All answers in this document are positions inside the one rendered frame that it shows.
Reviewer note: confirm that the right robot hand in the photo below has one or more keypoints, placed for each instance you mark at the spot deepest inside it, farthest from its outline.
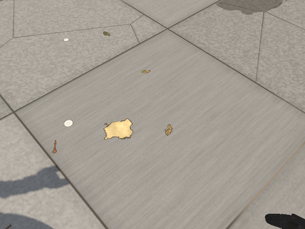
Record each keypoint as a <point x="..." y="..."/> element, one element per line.
<point x="284" y="221"/>

